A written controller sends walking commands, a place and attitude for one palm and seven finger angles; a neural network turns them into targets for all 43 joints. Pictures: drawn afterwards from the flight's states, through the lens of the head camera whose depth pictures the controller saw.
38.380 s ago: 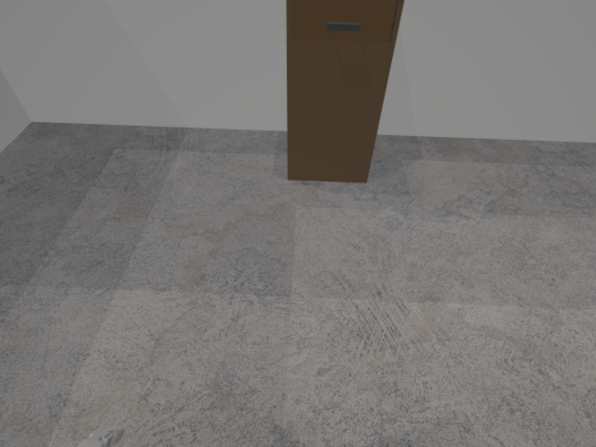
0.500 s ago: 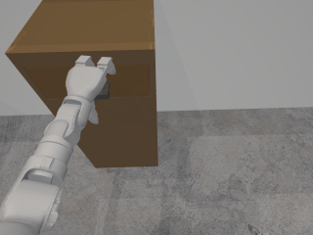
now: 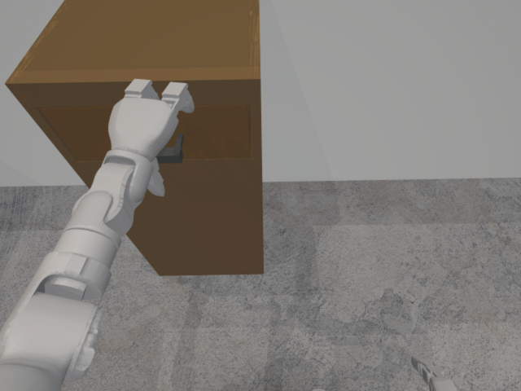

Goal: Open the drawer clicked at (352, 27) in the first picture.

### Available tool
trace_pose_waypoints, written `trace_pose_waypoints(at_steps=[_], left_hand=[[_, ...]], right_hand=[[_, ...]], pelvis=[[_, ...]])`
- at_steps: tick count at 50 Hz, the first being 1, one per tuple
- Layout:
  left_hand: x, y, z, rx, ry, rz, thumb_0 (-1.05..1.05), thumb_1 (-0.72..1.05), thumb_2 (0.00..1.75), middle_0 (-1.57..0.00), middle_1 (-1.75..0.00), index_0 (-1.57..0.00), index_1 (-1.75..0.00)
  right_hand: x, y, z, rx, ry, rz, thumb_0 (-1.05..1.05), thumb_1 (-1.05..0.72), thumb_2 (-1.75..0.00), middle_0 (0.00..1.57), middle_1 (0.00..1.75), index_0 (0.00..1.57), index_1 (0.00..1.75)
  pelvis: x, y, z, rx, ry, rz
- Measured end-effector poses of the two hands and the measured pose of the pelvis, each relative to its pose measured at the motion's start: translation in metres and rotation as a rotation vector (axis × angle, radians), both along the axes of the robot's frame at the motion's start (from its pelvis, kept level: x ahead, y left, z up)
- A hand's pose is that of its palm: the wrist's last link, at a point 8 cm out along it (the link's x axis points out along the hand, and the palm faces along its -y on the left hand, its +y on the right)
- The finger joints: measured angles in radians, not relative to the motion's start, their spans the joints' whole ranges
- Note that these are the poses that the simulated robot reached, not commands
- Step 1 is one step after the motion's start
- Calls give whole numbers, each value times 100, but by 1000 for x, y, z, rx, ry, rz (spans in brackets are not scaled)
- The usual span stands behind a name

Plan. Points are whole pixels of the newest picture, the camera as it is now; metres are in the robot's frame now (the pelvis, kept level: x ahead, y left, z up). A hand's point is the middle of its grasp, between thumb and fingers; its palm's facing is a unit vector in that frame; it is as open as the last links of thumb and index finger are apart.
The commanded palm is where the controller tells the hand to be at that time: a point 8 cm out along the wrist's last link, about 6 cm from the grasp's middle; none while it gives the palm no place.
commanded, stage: re-aim the fingers above the handle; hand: left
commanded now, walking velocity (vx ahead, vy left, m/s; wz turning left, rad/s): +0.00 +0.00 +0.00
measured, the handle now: (151, 147) +0.53 +0.22 +0.02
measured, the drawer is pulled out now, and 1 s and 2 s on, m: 0.00 0.00 0.00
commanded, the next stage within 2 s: lower the fingers behind the handle in 0.08 s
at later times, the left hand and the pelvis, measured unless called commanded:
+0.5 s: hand (127, 170) +0.44 +0.23 +0.07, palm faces +0.06 -0.02 -1.00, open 13.9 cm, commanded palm +0.42 +0.23 +0.11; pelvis +0.00 +0.00 +0.00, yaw +1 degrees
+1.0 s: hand (135, 176) +0.45 +0.23 +0.04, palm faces +0.00 +0.00 -1.00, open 13.9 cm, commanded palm +0.42 +0.23 +0.08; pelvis +0.00 +0.00 -0.01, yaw -1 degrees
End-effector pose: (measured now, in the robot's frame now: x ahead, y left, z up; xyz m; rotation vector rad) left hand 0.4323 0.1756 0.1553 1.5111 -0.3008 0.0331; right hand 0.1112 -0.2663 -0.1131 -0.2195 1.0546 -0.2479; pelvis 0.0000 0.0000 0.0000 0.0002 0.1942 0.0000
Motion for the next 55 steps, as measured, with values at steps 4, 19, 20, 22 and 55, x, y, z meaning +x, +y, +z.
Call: trace_pose_waypoints(at_steps=[4,19,20,22,55], left_hand=[[20,45,16,70,6,301,1,-48,30,-31,-120,-32,-120],[-20,51,-35,37,329,119,0,-48,30,-31,-122,-31,-121],[-22,51,-32,37,284,99,0,-48,30,-31,-122,-31,-121],[-22,51,-30,31,208,93,0,-49,30,-31,-122,-31,-121],[-4,51,-65,37,195,224,0,-49,30,-30,-124,-31,-123]], right_hand=[[-12,10,-11,66,61,-15,1,-91,-89,20,30,20,30],[-28,-9,1,-21,90,-21,1,-91,-89,20,30,20,30],[-28,-11,0,-27,92,-15,1,-91,-89,20,30,20,30],[-29,-14,-3,-26,100,-3,1,-91,-89,20,30,20,30],[-73,-4,-13,20,168,-70,1,-91,-89,20,30,20,30]], pelvis=[[1,-1,2,7,16,-25],[6,-4,3,-3,-9,13],[5,-4,1,-5,-4,17],[2,-3,-2,-7,8,23],[-3,2,-7,-7,62,-11]])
